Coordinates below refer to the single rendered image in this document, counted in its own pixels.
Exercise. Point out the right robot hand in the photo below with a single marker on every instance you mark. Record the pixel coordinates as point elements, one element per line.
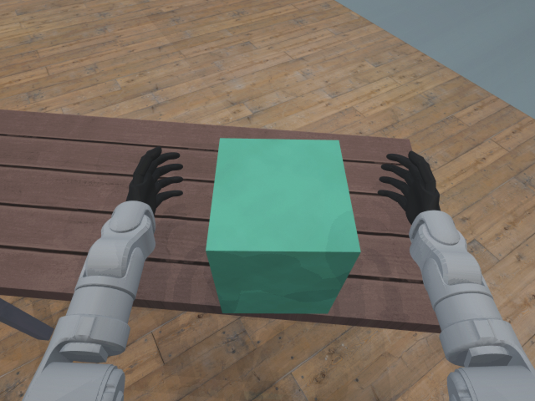
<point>420,194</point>

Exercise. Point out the table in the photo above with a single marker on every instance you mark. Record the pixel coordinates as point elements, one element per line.
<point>62,176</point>

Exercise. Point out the left robot forearm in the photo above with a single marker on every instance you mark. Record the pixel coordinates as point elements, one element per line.
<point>96,323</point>

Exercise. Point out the right robot forearm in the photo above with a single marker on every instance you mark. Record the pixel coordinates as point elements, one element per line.
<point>473,333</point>

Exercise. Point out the left robot hand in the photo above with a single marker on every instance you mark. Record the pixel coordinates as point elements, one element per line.
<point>145,184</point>

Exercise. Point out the carton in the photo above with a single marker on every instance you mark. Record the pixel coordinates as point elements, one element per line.
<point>282,236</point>

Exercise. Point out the robot left upper arm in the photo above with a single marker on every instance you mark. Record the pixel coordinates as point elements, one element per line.
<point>79,382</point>

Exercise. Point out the robot right upper arm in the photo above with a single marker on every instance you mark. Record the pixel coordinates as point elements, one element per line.
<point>494,383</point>

